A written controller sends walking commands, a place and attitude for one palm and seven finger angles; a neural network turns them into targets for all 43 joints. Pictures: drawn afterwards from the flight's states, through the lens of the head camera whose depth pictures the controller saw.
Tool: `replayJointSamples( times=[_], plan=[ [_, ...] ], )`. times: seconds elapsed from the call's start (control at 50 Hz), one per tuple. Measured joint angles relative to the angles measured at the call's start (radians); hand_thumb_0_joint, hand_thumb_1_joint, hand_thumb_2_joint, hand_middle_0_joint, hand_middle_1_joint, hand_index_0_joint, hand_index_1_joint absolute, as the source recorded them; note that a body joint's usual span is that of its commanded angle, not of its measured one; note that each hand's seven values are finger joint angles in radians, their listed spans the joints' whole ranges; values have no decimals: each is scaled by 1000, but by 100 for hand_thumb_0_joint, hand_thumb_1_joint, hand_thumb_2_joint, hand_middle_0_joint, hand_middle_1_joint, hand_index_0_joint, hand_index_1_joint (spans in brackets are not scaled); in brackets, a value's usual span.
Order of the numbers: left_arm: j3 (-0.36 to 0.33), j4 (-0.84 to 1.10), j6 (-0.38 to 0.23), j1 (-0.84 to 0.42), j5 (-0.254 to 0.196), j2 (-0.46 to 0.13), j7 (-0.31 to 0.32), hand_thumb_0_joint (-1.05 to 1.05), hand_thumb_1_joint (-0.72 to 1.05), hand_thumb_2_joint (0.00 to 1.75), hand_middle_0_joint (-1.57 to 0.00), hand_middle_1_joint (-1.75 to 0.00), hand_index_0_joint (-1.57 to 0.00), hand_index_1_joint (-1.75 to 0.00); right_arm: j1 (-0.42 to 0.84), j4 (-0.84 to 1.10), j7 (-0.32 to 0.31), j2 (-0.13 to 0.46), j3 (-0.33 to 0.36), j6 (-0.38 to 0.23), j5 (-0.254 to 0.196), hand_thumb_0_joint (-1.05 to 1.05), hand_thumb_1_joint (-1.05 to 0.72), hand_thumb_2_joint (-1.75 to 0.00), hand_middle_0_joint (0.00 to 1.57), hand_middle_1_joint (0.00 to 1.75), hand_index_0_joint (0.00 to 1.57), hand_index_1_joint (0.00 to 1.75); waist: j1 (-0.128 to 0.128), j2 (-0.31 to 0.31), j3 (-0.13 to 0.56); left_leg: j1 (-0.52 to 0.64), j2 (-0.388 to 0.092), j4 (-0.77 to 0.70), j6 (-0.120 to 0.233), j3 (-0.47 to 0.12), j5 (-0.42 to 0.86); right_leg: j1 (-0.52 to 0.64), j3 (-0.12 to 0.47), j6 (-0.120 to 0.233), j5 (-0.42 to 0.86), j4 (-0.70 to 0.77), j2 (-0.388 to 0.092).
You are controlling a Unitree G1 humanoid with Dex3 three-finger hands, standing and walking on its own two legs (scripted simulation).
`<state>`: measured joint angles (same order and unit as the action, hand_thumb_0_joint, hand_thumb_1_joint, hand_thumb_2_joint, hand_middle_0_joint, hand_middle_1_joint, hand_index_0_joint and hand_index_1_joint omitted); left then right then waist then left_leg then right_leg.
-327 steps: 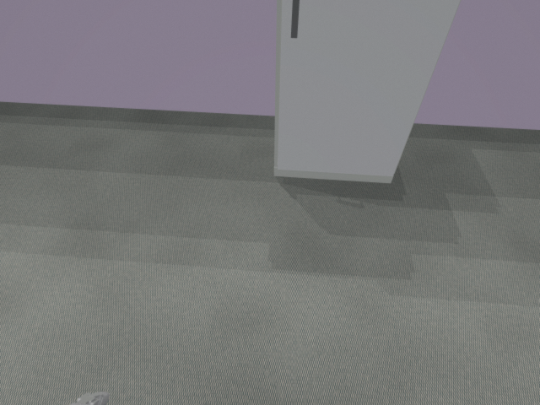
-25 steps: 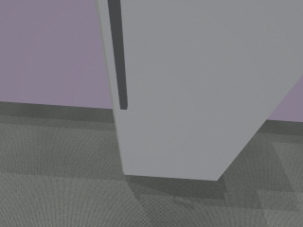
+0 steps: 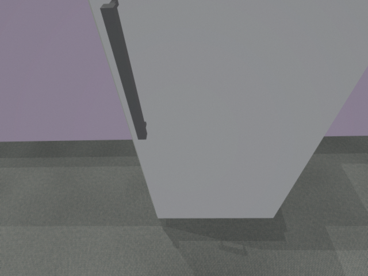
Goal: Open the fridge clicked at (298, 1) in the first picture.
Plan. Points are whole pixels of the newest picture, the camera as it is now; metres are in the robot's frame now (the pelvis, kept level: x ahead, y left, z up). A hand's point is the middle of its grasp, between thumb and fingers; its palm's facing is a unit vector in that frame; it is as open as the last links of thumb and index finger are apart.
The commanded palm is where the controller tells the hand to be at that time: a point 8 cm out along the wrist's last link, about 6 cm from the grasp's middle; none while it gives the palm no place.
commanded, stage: look again from close up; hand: left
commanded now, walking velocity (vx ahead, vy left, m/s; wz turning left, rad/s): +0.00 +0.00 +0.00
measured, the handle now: (131, 82) +0.49 +0.15 +0.18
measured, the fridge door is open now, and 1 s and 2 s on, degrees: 0 0 0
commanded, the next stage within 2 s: raise the hand to about handle height in 0.80 s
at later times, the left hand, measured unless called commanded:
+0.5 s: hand out of the picture +0.01 +0.14 -0.16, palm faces +0.04 -0.98 -0.21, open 7.3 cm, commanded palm none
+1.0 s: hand out of the picture +0.08 +0.17 -0.11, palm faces +0.23 -0.95 -0.22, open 7.3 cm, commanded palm +0.09 +0.20 -0.05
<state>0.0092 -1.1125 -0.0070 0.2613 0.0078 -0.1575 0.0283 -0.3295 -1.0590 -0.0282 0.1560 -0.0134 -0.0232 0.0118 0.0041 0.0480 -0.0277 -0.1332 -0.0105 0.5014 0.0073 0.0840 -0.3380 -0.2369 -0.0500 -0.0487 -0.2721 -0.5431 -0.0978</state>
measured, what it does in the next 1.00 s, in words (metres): stands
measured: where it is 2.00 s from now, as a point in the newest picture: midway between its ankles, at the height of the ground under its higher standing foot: outside the picture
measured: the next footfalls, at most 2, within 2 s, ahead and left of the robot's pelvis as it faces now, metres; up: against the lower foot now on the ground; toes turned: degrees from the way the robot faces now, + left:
none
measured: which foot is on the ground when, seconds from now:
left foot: down 0.00-1.00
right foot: down 0.00-1.00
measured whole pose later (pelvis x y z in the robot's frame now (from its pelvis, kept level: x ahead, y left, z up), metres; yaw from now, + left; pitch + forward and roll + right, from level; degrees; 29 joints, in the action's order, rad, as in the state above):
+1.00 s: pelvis -0.01 -0.03 +0.00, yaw +1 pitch -1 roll +0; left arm -0.02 -0.50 0.01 0.45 -0.11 -0.17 0.09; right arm -0.35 -0.98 -0.07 0.18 -0.01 -0.16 -0.03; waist -0.02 0.02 -0.03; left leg -0.16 -0.06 0.49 -0.04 0.06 -0.31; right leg -0.24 -0.08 -0.01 -0.25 -0.52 -0.06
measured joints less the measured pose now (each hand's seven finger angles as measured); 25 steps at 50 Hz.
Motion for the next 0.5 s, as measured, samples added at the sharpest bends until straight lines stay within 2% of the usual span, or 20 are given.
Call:
replayJointSamples(
  times=[0.5],
  plan=[
    [-8,-9,-8,-14,-1,2,-7,0,92,90,-20,-30,-20,-30,53,-47,-2,12,7,7,-1,1,-91,-90,20,30,20,30,-10,-23,-23,22,-53,-74,-55,-26,51,22,-35,54,28,58,54]
  ],
)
